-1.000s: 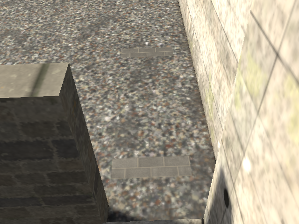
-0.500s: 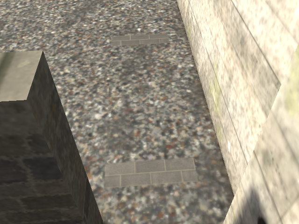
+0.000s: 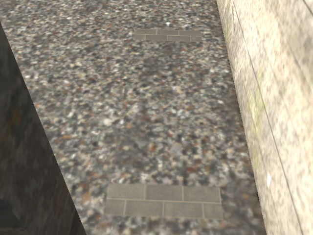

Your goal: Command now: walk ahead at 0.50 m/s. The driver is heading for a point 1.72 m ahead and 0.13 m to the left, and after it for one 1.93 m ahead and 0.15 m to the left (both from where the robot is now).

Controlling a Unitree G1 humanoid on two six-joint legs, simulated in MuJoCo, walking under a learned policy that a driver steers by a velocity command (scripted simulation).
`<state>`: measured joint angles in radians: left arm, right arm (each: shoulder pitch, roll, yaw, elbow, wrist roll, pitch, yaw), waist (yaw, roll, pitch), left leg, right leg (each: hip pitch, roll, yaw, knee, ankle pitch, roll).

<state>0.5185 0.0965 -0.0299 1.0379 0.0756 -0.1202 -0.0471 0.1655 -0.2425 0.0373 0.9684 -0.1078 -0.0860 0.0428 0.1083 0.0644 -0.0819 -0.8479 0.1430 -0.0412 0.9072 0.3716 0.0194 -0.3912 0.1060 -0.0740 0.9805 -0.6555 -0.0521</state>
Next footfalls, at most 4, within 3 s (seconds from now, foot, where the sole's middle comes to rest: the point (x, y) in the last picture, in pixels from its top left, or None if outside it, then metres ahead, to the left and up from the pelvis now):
0.14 left None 0.20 0.13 -0.90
0.64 right None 0.59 -0.06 -1.09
1.02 left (141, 201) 0.84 0.20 -1.09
1.56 right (186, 155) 1.19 -0.05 -1.09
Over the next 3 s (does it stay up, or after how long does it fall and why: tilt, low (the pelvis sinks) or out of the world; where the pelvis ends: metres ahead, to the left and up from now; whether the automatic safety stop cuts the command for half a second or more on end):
stays up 1.77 0.08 -0.31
